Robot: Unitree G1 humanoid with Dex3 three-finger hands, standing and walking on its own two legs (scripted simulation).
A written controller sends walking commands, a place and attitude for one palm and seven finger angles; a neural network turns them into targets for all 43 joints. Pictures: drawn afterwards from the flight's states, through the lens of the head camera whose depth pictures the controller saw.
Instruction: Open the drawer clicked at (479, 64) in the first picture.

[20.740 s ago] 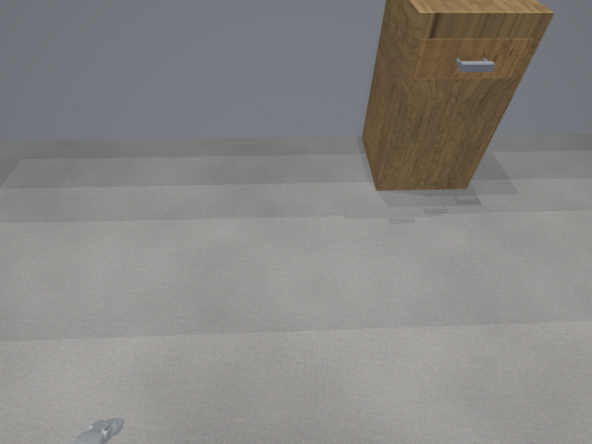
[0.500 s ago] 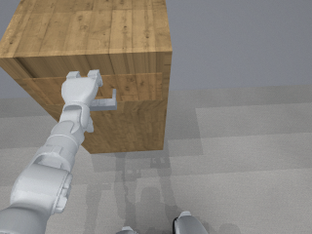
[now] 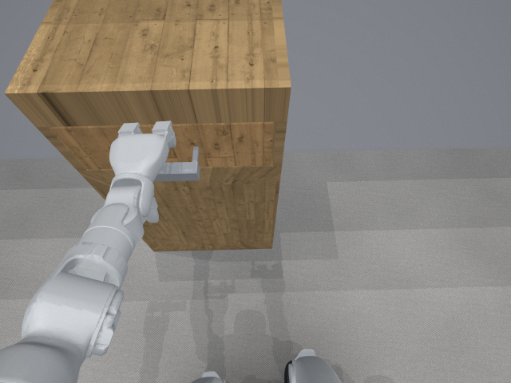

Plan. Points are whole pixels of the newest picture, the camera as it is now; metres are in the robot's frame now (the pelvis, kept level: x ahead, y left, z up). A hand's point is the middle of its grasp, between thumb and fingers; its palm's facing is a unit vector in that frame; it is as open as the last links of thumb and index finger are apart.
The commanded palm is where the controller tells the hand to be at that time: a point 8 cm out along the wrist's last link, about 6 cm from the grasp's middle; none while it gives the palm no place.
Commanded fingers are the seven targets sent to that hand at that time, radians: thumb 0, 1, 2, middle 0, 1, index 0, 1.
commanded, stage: re-aim the fingers above the handle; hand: left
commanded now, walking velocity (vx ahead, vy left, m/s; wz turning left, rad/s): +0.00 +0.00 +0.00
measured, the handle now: (170, 162) +0.53 +0.15 -0.06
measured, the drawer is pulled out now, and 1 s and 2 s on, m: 0.00 0.00 0.00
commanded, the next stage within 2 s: lower the fingers behind the handle in 1.62 s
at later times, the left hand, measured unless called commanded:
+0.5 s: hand (157, 173) +0.47 +0.16 -0.01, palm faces -0.12 -0.04 -0.99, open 13.8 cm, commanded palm +0.46 +0.17 +0.05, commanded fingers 0.00 -0.50 0.30 -0.30 -1.20 -0.30 -1.20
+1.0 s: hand (146, 173) +0.47 +0.18 -0.01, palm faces -0.12 -0.02 -0.99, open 13.8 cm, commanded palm +0.46 +0.18 +0.05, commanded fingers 0.00 -0.50 0.30 -0.30 -1.20 -0.30 -1.20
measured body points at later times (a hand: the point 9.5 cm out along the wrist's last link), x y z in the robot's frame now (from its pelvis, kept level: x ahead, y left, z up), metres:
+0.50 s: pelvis -0.02 +0.00 -0.01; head +0.10 -0.01 +0.43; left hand +0.47 +0.16 +0.04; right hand -0.01 -0.28 -0.14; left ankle -0.05 +0.11 -0.69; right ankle +0.02 -0.12 -0.69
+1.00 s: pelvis -0.01 +0.00 -0.01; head +0.11 -0.01 +0.43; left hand +0.47 +0.18 +0.04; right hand +0.00 -0.27 -0.14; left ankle -0.05 +0.11 -0.69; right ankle +0.02 -0.12 -0.69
